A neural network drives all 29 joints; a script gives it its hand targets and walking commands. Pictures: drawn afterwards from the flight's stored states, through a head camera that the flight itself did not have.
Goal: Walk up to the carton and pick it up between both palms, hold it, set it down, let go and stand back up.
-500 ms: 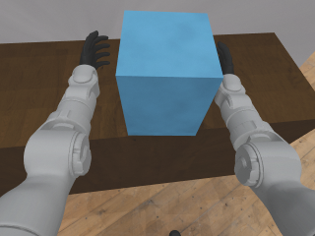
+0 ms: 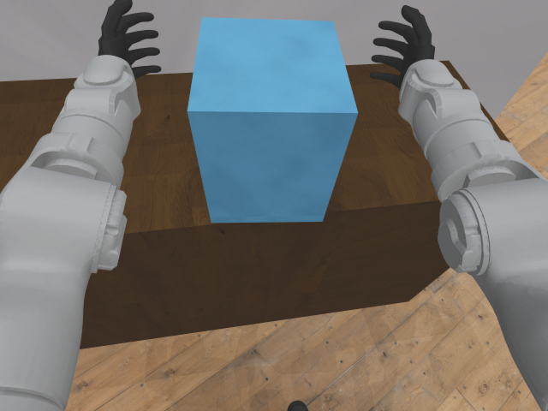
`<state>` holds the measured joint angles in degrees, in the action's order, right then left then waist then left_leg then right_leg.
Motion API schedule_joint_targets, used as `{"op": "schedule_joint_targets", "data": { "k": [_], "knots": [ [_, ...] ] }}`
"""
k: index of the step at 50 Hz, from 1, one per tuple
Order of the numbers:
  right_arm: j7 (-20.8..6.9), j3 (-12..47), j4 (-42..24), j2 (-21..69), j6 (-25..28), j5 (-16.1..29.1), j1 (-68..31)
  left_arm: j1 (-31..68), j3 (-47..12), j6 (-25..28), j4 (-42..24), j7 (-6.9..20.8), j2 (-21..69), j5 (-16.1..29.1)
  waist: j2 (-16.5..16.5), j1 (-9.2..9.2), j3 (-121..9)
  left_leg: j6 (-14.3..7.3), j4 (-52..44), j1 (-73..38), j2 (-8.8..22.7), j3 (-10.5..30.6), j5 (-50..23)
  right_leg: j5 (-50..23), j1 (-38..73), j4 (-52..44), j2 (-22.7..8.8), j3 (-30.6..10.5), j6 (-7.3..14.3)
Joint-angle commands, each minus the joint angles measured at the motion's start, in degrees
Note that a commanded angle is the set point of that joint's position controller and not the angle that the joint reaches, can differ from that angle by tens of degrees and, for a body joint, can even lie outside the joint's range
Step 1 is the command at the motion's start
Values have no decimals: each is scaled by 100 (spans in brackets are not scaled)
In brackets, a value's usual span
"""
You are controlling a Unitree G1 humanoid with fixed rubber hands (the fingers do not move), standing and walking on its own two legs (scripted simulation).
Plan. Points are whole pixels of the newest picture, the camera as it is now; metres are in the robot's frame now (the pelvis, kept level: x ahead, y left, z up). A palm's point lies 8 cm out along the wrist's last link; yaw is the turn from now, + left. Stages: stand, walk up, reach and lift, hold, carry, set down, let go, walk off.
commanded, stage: set down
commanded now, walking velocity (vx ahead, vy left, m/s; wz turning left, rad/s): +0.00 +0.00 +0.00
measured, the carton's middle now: (267, 129) +0.53 -0.06 +0.08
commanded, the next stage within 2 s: none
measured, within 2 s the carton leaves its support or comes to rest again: neither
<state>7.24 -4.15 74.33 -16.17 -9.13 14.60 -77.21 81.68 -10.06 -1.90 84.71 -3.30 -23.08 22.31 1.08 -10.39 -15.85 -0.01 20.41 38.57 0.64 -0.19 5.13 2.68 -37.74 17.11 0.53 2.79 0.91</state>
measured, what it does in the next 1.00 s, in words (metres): stands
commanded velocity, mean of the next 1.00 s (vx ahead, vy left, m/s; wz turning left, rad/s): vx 0.00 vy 0.00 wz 0.00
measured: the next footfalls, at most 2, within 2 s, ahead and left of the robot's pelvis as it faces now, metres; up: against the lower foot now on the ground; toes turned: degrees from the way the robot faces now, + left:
none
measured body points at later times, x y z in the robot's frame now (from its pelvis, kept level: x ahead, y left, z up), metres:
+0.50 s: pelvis +0.02 +0.00 +0.01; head +0.08 +0.02 +0.45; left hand +0.56 +0.14 +0.27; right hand +0.49 -0.25 +0.26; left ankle +0.02 +0.12 -0.74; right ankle +0.03 -0.11 -0.74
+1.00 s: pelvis +0.01 +0.00 +0.01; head +0.04 +0.02 +0.46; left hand +0.50 +0.15 +0.19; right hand +0.44 -0.24 +0.19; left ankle +0.02 +0.12 -0.74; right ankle +0.03 -0.11 -0.74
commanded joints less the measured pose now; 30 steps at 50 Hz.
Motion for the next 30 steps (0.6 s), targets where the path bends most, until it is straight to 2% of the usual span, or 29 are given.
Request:
{"op": "schedule_joint_targets", "data": {
  "k": [1,8,13,19,24,30],
  "knots": [
    [54,-260,-879,-895,-156,-167,-2702,2831,-109,-87,-871,33,-847,150,521,-105,-3545,61,-34,-1782,136,162,-57,-1098,1663,126,-247,106,-305],
    [127,-493,-1184,-1057,-490,-325,-2795,2974,-47,-482,-1221,80,-858,128,672,-190,-3749,187,96,-2329,94,191,-710,-1485,1658,-24,-160,126,-198],
    [143,-433,-1344,-1142,-655,-222,-2814,2994,117,-758,-1477,84,-960,30,658,-115,-3759,236,167,-2646,60,198,-1275,-1734,1830,-130,-96,108,-182],
    [137,-121,-1362,-1214,-796,116,-2805,2941,251,-1029,-1655,95,-1087,-13,536,2,-3642,244,194,-2839,37,204,-1799,-2068,2200,-185,-53,59,-233],
    [162,161,-1261,-1174,-810,406,-2338,2434,374,-1133,-1690,196,-1007,-158,372,23,-3206,222,146,-2947,22,240,-2149,-2341,2630,-300,-57,-15,-227],
    [221,163,-1664,-1050,-679,474,-1303,1370,697,-1107,-2207,360,-663,-595,293,30,-2721,186,48,-3185,-35,253,-2447,-2616,3132,-471,-33,-67,-11]
  ]
}}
